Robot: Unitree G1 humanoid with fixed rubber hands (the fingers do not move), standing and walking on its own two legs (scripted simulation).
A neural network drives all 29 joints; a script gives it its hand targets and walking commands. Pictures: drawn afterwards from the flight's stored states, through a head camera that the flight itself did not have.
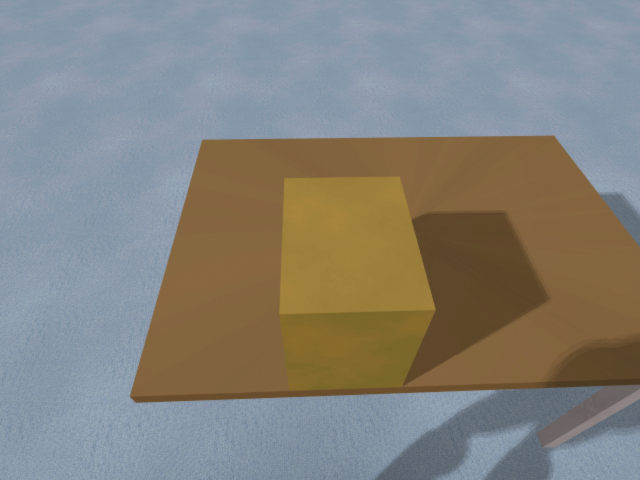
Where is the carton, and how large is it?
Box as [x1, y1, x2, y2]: [279, 177, 435, 390]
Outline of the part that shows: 284,178 279,315 289,390 401,386 435,309 399,177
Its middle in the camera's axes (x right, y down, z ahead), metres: +0.04 +0.07 +0.65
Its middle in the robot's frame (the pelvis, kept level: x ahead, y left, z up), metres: +0.44 -0.01 -0.06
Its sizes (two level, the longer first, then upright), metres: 0.255 0.190 0.245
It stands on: a table, 0.59 m high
